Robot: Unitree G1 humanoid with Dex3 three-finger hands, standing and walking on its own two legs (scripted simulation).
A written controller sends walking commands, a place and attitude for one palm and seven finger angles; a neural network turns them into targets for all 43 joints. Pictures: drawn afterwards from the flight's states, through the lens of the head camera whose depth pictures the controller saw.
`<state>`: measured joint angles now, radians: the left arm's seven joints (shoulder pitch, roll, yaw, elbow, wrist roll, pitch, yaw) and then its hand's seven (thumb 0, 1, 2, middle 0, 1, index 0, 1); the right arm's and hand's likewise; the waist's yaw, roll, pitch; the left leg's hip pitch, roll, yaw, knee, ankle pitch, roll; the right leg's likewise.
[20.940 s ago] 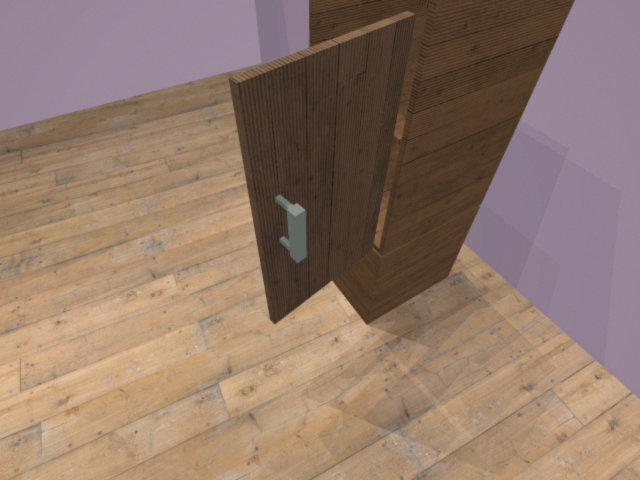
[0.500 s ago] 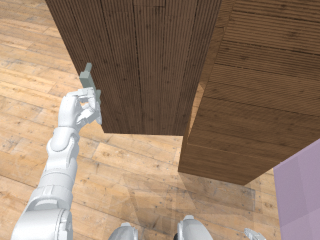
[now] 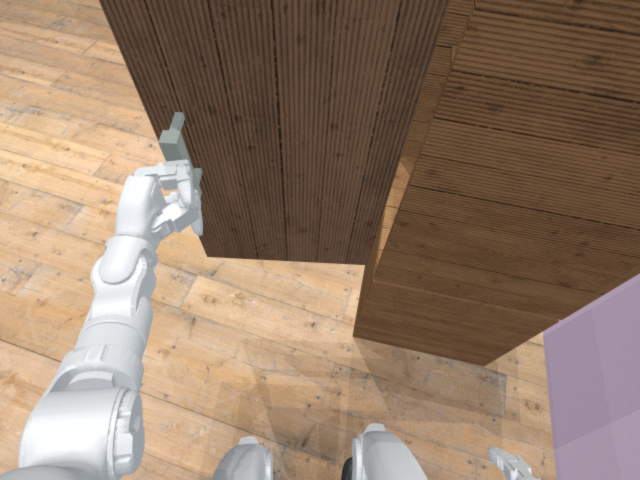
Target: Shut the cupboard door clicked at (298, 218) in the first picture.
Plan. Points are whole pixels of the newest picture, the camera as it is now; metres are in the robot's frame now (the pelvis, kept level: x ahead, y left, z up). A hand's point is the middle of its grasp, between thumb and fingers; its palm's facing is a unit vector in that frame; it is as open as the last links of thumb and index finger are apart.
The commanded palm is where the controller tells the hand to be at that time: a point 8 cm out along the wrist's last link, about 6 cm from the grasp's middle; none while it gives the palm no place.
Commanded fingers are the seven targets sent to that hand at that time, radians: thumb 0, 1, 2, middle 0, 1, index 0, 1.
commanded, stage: push the door shut along its arc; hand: left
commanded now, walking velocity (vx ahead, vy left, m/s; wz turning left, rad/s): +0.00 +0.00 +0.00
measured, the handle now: (185, 159) +0.52 +0.17 +0.06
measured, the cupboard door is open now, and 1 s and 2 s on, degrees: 100 77 70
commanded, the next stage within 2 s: pull the fist back off the door in 1.30 s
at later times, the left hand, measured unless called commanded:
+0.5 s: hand (198, 176) +0.49 +0.15 +0.06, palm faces -0.23 -0.97 -0.02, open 3.1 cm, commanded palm +0.50 +0.18 +0.06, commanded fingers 0.00 0.90 0.90 -1.30 -1.50 -1.30 -1.50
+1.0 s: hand (222, 140) +0.56 +0.13 +0.06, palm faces -0.32 -0.95 -0.03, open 3.1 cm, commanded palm +0.57 +0.13 +0.06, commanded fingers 0.00 0.90 0.90 -1.30 -1.50 -1.30 -1.50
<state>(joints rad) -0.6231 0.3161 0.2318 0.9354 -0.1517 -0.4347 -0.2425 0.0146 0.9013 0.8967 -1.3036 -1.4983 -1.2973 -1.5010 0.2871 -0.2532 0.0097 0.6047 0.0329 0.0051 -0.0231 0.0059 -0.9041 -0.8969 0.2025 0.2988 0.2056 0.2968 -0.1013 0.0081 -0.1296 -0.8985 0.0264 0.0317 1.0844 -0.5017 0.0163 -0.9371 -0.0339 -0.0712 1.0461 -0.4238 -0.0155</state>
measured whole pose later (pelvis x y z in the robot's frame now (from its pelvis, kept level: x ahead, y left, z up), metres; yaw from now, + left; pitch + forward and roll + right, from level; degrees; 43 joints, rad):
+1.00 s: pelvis -0.01 +0.02 -0.04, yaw -1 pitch +29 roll -5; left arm -1.27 0.59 0.20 1.29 -0.06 -0.24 -0.40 0.01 0.90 0.90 -1.30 -1.50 -1.32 -1.50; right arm 0.40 -0.26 0.05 0.67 -0.02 -0.03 -0.01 0.00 -0.90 -0.90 0.20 0.30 0.21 0.30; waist -0.25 0.03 -0.11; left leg -1.24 0.04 -0.01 1.28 -0.54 0.04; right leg -1.24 -0.03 -0.10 1.17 -0.43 0.00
